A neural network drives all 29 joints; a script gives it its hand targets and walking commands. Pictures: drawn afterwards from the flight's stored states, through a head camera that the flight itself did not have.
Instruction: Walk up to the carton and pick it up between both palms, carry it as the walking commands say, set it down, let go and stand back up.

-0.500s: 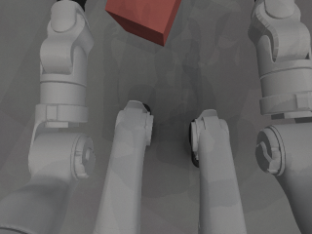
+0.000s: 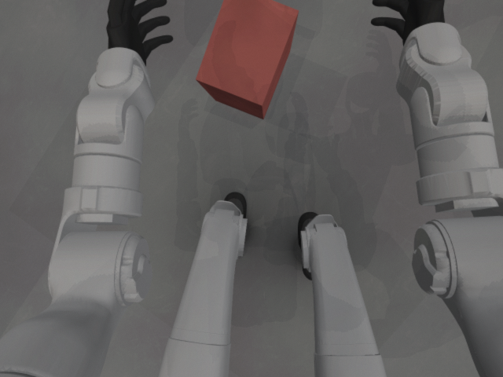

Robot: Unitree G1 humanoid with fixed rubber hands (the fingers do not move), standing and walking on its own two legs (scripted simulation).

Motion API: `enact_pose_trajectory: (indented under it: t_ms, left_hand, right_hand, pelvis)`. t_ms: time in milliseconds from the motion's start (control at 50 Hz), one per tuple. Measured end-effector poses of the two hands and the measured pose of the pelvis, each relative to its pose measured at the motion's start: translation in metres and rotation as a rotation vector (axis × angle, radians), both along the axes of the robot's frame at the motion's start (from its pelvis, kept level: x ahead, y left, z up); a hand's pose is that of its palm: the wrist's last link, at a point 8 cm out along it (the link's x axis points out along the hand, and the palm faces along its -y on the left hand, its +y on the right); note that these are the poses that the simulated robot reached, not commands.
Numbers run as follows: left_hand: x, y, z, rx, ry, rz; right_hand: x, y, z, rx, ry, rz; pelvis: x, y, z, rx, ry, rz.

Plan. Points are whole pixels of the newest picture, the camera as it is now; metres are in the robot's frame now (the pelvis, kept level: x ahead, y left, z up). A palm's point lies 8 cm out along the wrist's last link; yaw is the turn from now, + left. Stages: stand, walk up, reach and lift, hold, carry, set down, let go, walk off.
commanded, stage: set down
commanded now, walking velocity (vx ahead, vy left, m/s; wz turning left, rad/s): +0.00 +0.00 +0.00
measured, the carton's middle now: (249, 63) +0.60 +0.10 -0.51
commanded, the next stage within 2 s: let go in 0.04 s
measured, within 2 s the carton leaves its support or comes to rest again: neither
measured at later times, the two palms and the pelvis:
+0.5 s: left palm (66, 110) +0.41 +0.24 -0.03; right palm (483, 107) +0.44 -0.18 -0.05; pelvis +0.09 +0.01 +0.07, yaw -1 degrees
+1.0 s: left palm out of the picture +0.26 +0.23 +0.07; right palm out of the picture +0.30 -0.23 +0.06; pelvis +0.11 -0.01 +0.13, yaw +1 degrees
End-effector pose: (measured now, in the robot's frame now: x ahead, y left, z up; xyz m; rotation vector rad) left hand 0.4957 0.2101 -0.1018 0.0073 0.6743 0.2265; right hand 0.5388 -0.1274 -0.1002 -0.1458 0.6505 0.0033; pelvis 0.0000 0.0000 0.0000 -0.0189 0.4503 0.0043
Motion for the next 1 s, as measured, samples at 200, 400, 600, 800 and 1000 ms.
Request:
enact_pose_trajectory:
  t_ms: [200,400,600,800,1000]
  left_hand:
    - [-0.011,0.006,0.037,0.040,0.044,-0.033]
    - [-0.055,0.027,0.058,0.069,0.112,-0.093]
    - [-0.114,0.030,0.091,0.092,0.135,-0.152]
    - [-0.193,0.024,0.145,0.097,0.145,-0.143]
    - [-0.240,0.016,0.174,0.085,0.115,-0.129]
  right_hand:
    - [-0.013,-0.018,0.037,-0.090,0.038,0.008]
    - [-0.067,-0.036,0.045,-0.119,0.126,-0.024]
    - [-0.121,-0.062,0.075,-0.097,0.131,-0.044]
    - [-0.187,-0.087,0.126,-0.069,0.134,-0.057]
    - [-0.238,-0.101,0.155,-0.052,0.118,-0.064]
  pelvis:
    - [0.030,0.006,0.026,-0.008,0.117,0.002]
    - [0.072,0.009,0.062,-0.013,0.163,-0.002]
    - [0.100,0.008,0.086,-0.013,0.107,-0.002]
    - [0.115,0.001,0.116,0.001,-0.087,0.005]
    - [0.110,-0.006,0.132,0.019,-0.321,0.012]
